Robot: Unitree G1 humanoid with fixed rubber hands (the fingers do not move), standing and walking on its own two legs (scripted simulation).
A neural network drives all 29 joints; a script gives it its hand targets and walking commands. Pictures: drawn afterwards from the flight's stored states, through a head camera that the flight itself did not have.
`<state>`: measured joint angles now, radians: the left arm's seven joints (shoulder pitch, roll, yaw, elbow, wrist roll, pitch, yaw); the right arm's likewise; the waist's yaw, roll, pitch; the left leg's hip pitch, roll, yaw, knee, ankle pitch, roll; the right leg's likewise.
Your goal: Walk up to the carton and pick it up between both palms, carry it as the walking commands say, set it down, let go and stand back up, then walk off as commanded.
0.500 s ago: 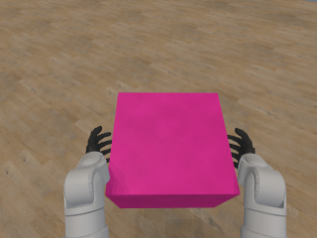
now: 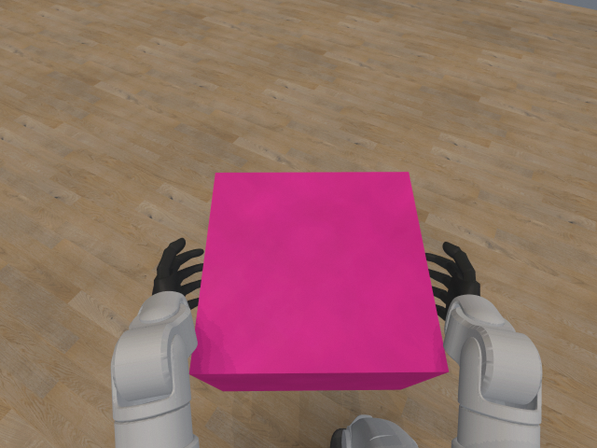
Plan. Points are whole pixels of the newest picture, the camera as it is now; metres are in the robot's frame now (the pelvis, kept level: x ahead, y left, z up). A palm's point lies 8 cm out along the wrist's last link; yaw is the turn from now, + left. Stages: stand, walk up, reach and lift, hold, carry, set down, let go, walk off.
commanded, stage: carry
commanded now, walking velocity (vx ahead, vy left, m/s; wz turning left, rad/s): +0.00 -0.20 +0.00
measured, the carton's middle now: (312, 286) +0.32 -0.02 -0.01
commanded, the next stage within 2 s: none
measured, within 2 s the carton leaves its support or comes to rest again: neither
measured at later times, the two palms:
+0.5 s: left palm (162, 135) +0.59 +0.21 +0.07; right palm (361, 140) +0.57 -0.13 +0.05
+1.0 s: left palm (164, 52) +0.96 +0.28 +0.02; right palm (306, 58) +0.94 -0.07 +0.00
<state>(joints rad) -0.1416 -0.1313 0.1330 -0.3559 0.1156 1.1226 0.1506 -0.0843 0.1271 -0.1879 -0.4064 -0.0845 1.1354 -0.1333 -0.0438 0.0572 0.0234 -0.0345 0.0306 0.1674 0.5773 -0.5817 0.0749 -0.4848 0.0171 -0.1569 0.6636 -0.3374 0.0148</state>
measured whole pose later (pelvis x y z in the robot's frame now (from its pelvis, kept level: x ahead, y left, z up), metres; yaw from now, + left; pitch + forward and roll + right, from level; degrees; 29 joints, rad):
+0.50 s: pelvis +0.31 +0.05 -0.02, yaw +0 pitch +4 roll -4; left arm -0.17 -0.13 0.15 -0.34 0.06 1.10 0.20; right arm -0.12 0.12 -0.20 -0.37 -0.14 1.10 -0.08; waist -0.01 0.09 -0.02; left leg -0.15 0.03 0.07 0.79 -0.65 0.05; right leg -0.40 0.04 -0.17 0.77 -0.43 -0.03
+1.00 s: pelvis +0.68 +0.11 -0.04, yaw +2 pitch +5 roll -3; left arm -0.13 -0.13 0.14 -0.28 0.12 1.00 0.12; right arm -0.06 0.12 -0.17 -0.34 -0.12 1.03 -0.09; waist -0.04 0.08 0.01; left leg -0.04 -0.01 0.06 0.81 -0.70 0.07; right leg -0.62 0.05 -0.16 0.89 -0.29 -0.04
